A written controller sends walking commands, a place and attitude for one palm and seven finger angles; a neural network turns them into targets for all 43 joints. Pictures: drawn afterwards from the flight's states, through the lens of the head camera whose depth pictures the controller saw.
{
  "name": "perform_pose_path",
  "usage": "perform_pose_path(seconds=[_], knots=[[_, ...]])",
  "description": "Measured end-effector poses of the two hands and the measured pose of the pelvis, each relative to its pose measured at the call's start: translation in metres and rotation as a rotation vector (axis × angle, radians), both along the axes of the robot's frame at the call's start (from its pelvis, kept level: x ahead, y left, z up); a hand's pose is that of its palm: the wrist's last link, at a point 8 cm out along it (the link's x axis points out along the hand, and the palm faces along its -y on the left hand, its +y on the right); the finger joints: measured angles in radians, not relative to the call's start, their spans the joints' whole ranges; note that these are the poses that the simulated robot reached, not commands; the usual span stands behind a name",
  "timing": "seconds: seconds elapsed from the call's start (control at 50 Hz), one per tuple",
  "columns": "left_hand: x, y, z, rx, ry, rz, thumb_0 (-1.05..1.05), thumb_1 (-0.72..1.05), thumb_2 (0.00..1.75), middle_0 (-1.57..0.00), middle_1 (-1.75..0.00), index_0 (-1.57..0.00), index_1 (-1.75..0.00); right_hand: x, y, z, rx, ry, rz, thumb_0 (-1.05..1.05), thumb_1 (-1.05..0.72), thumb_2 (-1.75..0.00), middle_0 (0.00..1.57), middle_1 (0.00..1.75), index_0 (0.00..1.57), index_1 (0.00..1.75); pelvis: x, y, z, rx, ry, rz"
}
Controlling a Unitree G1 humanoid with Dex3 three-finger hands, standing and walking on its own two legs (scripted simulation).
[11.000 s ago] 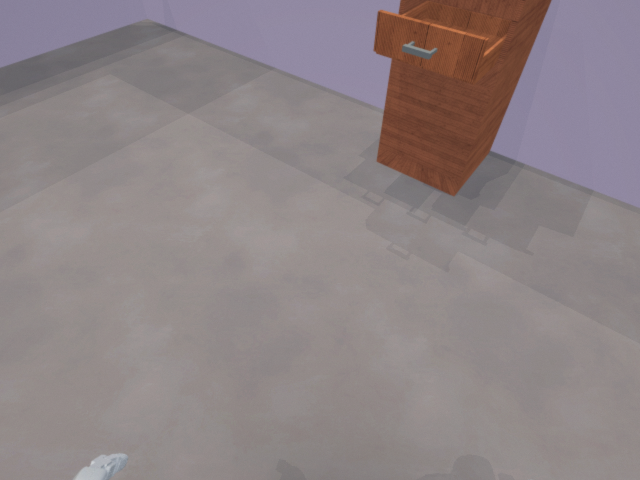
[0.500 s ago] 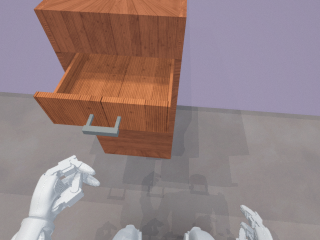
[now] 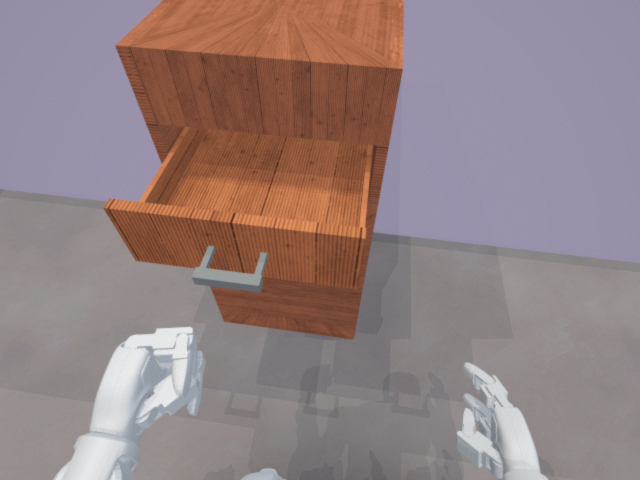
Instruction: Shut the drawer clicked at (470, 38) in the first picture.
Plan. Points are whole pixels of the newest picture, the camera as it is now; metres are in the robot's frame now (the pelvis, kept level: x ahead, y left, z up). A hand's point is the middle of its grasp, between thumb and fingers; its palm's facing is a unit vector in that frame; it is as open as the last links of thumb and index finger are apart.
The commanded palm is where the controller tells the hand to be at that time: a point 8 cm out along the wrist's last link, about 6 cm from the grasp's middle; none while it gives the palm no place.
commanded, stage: raise the hand and make a fist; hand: left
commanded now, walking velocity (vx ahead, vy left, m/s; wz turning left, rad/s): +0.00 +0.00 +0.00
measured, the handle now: (232, 268) +0.41 +0.16 -0.01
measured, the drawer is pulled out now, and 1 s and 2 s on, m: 0.21 0.21 0.21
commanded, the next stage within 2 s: bring the fist close to the handle in 0.54 s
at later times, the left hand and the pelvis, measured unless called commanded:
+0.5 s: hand (188, 376) +0.21 +0.15 +0.08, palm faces -0.05 -1.00 -0.08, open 3.2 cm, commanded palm +0.19 +0.21 +0.09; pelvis +0.00 -0.01 +0.01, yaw +0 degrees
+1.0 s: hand (205, 357) +0.25 +0.15 +0.05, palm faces -0.09 -0.99 -0.05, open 3.3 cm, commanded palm +0.23 +0.20 +0.05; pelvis -0.01 -0.02 +0.00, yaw +0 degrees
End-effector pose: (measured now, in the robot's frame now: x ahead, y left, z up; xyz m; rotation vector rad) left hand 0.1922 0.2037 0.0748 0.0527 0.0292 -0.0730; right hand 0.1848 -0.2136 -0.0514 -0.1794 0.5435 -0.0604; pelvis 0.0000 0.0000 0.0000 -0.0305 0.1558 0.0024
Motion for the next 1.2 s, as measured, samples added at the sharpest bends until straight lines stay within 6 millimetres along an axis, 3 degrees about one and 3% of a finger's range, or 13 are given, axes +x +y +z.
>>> perform_pose_path(seconds=[0.12,0.36,0.68,0.86,1.2], knots=[[0.003,0.0,0.008,0.01,-0.005,0.004,0.01,0.9,0.9,-1.38,-1.58,-1.39,-1.58,-0.008,-0.003,-0.005,0.004,0.043,-0.005,0.01,-0.9,-0.9,0.21,0.3,0.2,0.3,0.003,-0.001,0.003,0.003,-0.01,0.0],[0.004,0.0,0.011,0.016,0.012,0.003,0.01,0.9,0.9,-1.4,-1.59,-1.4,-1.6,-0.028,-0.031,-0.006,-0.028,0.084,-0.069,0.01,-0.9,-0.9,0.2,0.3,0.2,0.3,0.005,-0.008,0.009,0.011,-0.021,-0.004],[0.004,-0.002,0.013,0.017,-0.006,0.003,0.01,0.9,0.9,-1.4,-1.6,-1.4,-1.6,-0.021,-0.038,-0.003,-0.019,0.043,-0.058,0.01,-0.9,-0.9,0.2,0.3,0.2,0.3,0.001,-0.017,0.01,0.016,-0.028,-0.002],[0.017,0.002,-0.01,0.012,0.019,0.005,0.01,0.89,0.9,-1.4,-1.6,-1.4,-1.6,-0.024,-0.039,-0.012,-0.036,0.075,-0.038,0.01,-0.9,-0.9,0.2,0.3,0.2,0.3,-0.004,-0.019,0.005,0.017,-0.005,0.002],[0.057,-0.006,-0.045,-0.006,0.011,-0.031,0.01,0.9,0.9,-1.4,-1.6,-1.4,-1.6,-0.053,-0.048,-0.042,-0.058,0.198,-0.081,0.01,-0.9,-0.9,0.2,0.3,0.2,0.3,-0.009,-0.015,-0.013,0.02,0.071,-0.012]])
